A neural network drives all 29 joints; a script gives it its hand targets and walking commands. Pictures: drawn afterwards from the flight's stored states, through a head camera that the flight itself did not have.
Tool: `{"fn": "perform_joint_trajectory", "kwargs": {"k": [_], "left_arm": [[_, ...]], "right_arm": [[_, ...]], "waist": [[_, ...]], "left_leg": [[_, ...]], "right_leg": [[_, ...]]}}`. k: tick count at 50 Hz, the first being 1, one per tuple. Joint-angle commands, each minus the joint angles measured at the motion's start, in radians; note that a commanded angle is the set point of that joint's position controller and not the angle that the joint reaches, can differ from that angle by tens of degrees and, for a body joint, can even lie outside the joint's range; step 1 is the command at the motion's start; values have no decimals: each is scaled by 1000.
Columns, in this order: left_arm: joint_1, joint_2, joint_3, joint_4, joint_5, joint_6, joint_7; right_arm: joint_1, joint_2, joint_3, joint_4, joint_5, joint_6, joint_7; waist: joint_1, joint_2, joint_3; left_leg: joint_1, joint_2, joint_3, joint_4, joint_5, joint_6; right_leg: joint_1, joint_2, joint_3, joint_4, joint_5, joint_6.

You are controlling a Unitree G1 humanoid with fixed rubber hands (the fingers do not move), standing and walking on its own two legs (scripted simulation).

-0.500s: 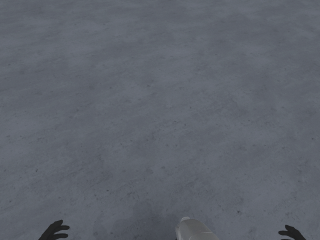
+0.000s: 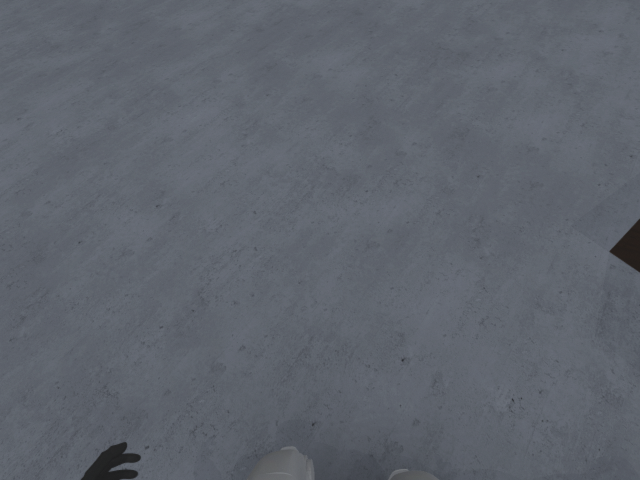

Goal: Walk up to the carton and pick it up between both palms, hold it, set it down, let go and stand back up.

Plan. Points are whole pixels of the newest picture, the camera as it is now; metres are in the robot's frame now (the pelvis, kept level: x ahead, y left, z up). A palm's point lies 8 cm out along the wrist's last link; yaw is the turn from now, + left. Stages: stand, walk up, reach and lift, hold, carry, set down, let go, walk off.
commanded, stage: walk up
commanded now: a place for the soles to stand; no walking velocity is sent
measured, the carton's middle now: out of the picture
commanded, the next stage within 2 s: none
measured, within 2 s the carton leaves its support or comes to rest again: neither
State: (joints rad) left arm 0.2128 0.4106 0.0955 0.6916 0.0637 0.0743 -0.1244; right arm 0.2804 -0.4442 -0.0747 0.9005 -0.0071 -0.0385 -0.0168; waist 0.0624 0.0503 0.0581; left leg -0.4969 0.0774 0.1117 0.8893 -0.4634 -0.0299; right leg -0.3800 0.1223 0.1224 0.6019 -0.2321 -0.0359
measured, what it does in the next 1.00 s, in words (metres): steps to the right, turning right: left foot, then right foot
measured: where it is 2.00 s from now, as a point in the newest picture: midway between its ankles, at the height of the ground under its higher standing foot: (588, 459)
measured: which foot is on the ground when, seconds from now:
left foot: up 0.00-0.06, down 0.08-0.54, up 0.56-0.80, down 0.82-1.00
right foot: down 0.00-0.10, up 0.12-0.50, down 0.52-0.84, up 0.86-1.00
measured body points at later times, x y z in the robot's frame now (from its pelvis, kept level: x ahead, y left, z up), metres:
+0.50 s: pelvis +0.03 -0.10 +0.00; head +0.03 -0.09 +0.45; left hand +0.27 +0.15 -0.10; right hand -0.06 -0.45 -0.08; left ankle +0.08 +0.06 -0.72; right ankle +0.00 -0.28 -0.71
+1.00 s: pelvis +0.11 -0.24 +0.00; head +0.13 -0.22 +0.45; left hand +0.38 -0.07 -0.13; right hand -0.07 -0.53 -0.08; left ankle +0.20 -0.16 -0.72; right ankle +0.04 -0.35 -0.67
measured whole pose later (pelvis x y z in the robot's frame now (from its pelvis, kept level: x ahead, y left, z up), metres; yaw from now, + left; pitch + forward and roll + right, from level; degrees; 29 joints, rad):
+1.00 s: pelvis +0.11 -0.24 +0.00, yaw -42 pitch -4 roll +2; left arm 0.26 0.43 0.06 0.88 0.02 0.02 -0.10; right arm 0.29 -0.37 -0.08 0.92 -0.02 -0.12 0.00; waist -0.02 -0.11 0.05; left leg -0.20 0.09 0.23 0.60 -0.31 0.00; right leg -0.45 0.00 0.07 1.05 -0.35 -0.01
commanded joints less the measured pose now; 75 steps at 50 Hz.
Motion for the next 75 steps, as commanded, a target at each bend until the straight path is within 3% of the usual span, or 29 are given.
{"fn": "perform_joint_trajectory", "kwargs": {"k": [1, 3, 4, 5, 6, 8, 11, 22, 24, 26, 27, 28, 29, 31, 38, 40, 41, 42, 43, 48, 57, 59, 60, 61, 62, 63, 65, 69, 75], "left_arm": [[-95, 235, 70, -117, 0, -22, 4], [-154, 208, 52, -131, -14, -21, -4], [-142, 147, 38, -134, -29, -24, -7], [-60, 100, 36, -113, -32, -24, -2], [-12, 197, 55, -76, -5, -17, 11], [10, 267, 80, -40, -15, -23, -4], [21, 186, 64, -21, -19, -33, -28], [-70, 210, 59, -22, -38, -41, -40], [-9, 218, 64, 7, -38, -45, -29], [128, 245, 85, 69, -28, -54, -4], [244, 357, 101, 89, -25, -61, 5], [191, 435, 113, 64, -27, -68, 17], [143, 401, 104, 48, -35, -68, 20], [96, 344, 77, 49, -51, -69, 43], [-17, 276, 27, -2, -44, -91, 50], [-111, 219, -3, -21, -50, -89, 45], [-103, 125, -23, -35, -54, -98, 50], [-44, 174, -6, -11, -34, -88, 62], [-30, 271, 21, 18, -36, -80, 66], [-19, 233, 37, 102, -45, -93, 31], [-108, 188, 36, 85, -41, -94, -8], [1, 217, 56, 107, -39, -96, 10], [144, 260, 75, 141, -43, -101, 26], [279, 330, 103, 156, -41, -110, 49], [238, 425, 117, 123, -45, -112, 59], [172, 399, 111, 103, -55, -109, 59], [119, 328, 78, 88, -77, -116, 80], [31, 281, 43, 56, -62, -146, 85], [16, 307, 37, 34, -38, -150, 76]], "right_arm": [[89, -222, -46, -73, 2, -48, -30], [133, -220, -50, -61, -5, -65, -40], [189, -260, -67, -54, -20, -70, -48], [183, -360, -99, -71, -36, -63, -53], [50, -381, -108, -128, -24, -58, -54], [-39, -279, -96, -120, -19, -73, -47], [-30, -239, -90, -119, -14, -74, -47], [-47, -340, -131, -121, -37, -63, 2], [-76, -340, -129, -119, -39, -55, 8], [-70, -276, -113, -104, -52, -41, 17], [-60, -226, -98, -119, -12, -39, 18], [-114, -158, -65, -151, 9, -44, 17], [-139, -208, -68, -131, 19, -45, 15], [-74, -220, -69, -91, 25, -57, 15], [40, -192, -48, -31, 7, -81, 6], [211, -226, -69, 15, -3, -94, -3], [290, -339, -99, 30, -26, -99, -15], [221, -402, -117, -10, -20, -98, -20], [122, -391, -118, -36, -7, -94, -15], [8, -265, -85, -30, -2, -101, 0], [21, -286, -87, -51, -1, -84, 19], [2, -281, -81, -59, 0, -72, 19], [13, -246, -67, -62, -9, -62, 21], [36, -174, -43, -85, -7, -56, 27], [27, -144, -30, -114, 10, -57, 25], [-19, -237, -42, -96, 12, -54, 12], [20, -227, -32, -61, 19, -61, 8], [115, -211, -38, -8, 11, -48, 25], [20, -212, -55, -40, -1, -57, 48]], "waist": [[-24, -255, -103], [-82, -156, -87], [-122, 28, -120], [-123, 252, -146], [-89, 140, -81], [-40, 10, 4], [-60, 78, -16], [-79, 127, -50], [-40, 97, -68], [32, -75, -116], [101, -328, -100], [92, -538, -30], [78, -386, -9], [27, -279, -16], [-63, -244, -57], [-188, -98, -120], [-238, 206, -146], [-195, 153, -99], [-168, 80, -39], [-102, 77, 110], [-97, 105, -31], [-8, 38, -94], [66, -108, -171], [125, -322, -190], [96, -495, -194], [88, -293, -183], [34, -169, -114], [-52, -187, -49], [-36, -204, 16]], "left_leg": [[52, -20, -58, -177, 64, 31], [318, -22, -76, -413, 217, 58], [522, 66, -215, -586, 118, 77], [593, 374, -534, -730, -121, 116], [395, 508, -608, -792, -273, 175], [286, 399, -427, -759, -152, 147], [295, 279, -164, -697, 53, 111], [296, 314, 74, -624, -101, 174], [267, 318, 104, -541, -137, 173], [179, 231, 196, -231, -154, 140], [-18, 152, 230, 92, -89, 81], [-318, -2, 141, 235, -210, 23], [-287, 72, 9, 247, -128, 16], [-246, 92, -15, 185, -39, 13], [128, 17, -19, -169, 134, 37], [569, 15, -54, -331, 322, 52], [677, 231, -388, -551, -21, 92], [568, 459, -676, -737, -348, 162], [453, 498, -708, -757, -439, 206], [320, 304, -206, -697, 77, 208], [291, 254, 76, -534, 301, 176], [240, 237, 121, -348, 446, 153], [167, 195, 134, -75, 473, 133], [-45, 111, 135, 199, 257, 96], [-265, -15, 59, 325, -106, 57], [-243, 53, -70, 385, -57, 64], [-238, 97, -84, 394, 40, 56], [-48, 102, -92, 225, 86, 40], [32, 55, -56, -39, 155, 50]], "right_leg": [[109, -270, 433, -272, -65, -222], [-112, -202, 372, -209, -194, -146], [-287, -84, 248, -41, -315, -76], [-393, 47, 72, 242, -273, 10], [-362, -88, 73, 356, -233, 57], [-252, -155, 48, 395, -88, 55], [-181, -194, -41, 381, 20, 61], [-82, -263, -171, 105, -132, 45], [2, -239, -201, 40, -129, 25], [170, -142, -236, -54, -161, 9], [354, -219, 26, -229, -373, -67], [372, -394, 515, -406, -414, -181], [323, -423, 544, -399, -356, -254], [363, -354, 311, -279, -54, -224], [31, -320, 250, -159, 66, -216], [-289, -217, 127, 46, -100, -123], [-446, -25, 24, 365, -145, -55], [-470, -52, 57, 537, -239, -9], [-420, -114, 86, 564, -216, 0], [-276, -218, -4, 402, -98, 42], [61, -191, -204, 62, 47, 14], [251, -139, -233, 14, 55, -4], [430, -97, -206, -24, -23, -30], [581, -216, 27, -145, -222, -84], [597, -435, 510, -338, -343, -205], [519, -471, 552, -353, -373, -265], [463, -427, 323, -254, 48, -240], [104, -369, 173, -202, 131, -233], [-58, -376, 241, -279, -384, -234]]}}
